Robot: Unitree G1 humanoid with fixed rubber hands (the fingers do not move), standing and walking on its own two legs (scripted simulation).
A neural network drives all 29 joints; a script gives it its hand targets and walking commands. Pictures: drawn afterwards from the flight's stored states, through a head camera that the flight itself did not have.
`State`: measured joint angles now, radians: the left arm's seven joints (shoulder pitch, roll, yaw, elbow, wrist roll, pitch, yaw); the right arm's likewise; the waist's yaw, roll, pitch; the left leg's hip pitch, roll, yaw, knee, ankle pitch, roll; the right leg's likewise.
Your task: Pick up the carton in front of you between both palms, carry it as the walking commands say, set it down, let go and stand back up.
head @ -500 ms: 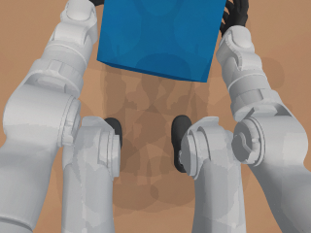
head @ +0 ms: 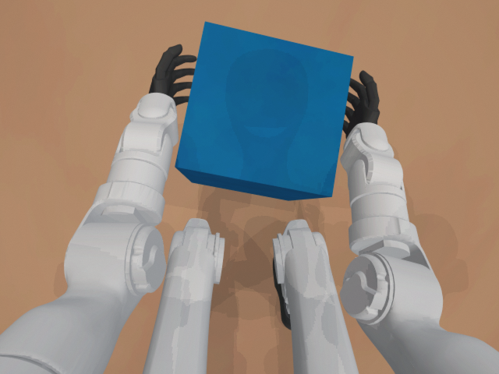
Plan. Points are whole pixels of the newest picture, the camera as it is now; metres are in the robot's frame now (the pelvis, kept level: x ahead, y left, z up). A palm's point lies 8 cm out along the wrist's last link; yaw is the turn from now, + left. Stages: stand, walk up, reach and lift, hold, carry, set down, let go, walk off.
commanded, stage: reach and lift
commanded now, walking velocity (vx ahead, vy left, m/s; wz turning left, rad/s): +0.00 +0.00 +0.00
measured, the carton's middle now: (256, 132) +0.48 -0.01 -0.14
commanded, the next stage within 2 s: none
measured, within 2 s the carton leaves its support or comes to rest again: neither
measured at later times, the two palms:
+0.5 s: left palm (127, 72) +0.46 +0.14 +0.08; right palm (422, 98) +0.45 -0.16 +0.08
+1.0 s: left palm out of the picture +0.42 +0.15 +0.24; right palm out of the picture +0.42 -0.15 +0.24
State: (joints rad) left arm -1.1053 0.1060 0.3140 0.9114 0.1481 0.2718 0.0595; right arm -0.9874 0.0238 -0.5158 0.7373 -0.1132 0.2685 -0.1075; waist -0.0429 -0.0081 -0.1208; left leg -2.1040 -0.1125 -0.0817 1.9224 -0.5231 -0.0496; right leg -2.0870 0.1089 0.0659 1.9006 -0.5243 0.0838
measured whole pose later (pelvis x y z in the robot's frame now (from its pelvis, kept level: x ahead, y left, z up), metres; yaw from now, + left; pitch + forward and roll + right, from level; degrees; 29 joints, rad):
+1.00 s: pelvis +0.09 +0.00 +0.27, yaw +1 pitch +18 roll +0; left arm -0.37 -0.10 0.27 0.61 0.16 0.28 0.06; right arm -0.36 0.13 -0.33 0.58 -0.16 0.28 -0.06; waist -0.02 -0.01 -0.20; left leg -0.83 -0.09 -0.13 0.91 -0.39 -0.02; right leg -0.83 0.08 0.14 0.91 -0.39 0.03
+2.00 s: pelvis +0.10 +0.00 +0.33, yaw +1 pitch -4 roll +0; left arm -0.28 -0.15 0.25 0.34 0.28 0.64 0.00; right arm -0.30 0.16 -0.28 0.35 -0.29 0.63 0.00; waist 0.00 0.00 -0.01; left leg -0.13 -0.05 -0.14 0.41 -0.22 -0.01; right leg -0.13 0.04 0.14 0.42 -0.22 0.01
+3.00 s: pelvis +0.10 +0.00 +0.33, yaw +1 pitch -7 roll +0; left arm -0.29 -0.16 0.24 0.26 0.29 0.76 0.00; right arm -0.31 0.16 -0.27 0.27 -0.29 0.74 0.01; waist 0.00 0.00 0.00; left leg -0.06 -0.04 -0.13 0.37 -0.19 -0.01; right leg -0.06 0.04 0.14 0.38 -0.19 0.01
